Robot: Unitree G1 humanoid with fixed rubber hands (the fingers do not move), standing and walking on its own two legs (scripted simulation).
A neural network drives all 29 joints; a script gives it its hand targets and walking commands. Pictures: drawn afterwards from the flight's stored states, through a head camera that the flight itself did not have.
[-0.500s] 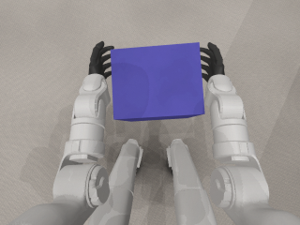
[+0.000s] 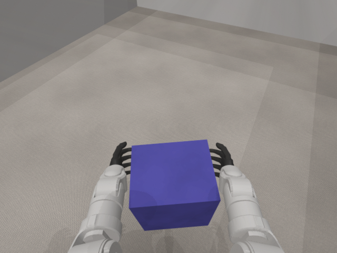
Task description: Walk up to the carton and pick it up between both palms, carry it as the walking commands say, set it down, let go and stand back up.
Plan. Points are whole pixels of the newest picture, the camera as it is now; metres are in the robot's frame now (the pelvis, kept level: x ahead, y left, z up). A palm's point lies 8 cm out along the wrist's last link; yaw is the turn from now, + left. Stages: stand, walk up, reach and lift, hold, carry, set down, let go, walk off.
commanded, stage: reach and lift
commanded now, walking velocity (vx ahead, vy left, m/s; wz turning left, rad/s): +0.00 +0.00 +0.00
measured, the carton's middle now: (173, 189) +0.31 +0.00 -0.06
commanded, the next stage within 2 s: hold in 1.62 s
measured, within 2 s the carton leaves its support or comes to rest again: neither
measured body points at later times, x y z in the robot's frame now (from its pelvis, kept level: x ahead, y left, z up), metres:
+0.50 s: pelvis +0.01 +0.00 +0.03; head -0.03 -0.01 +0.47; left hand +0.31 +0.15 +0.05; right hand +0.32 -0.14 +0.05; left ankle +0.03 +0.13 -0.71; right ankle +0.04 -0.13 -0.71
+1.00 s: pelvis +0.00 +0.00 +0.02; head -0.05 -0.02 +0.47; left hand +0.31 +0.15 +0.06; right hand +0.32 -0.14 +0.06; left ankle +0.03 +0.13 -0.71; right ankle +0.04 -0.13 -0.71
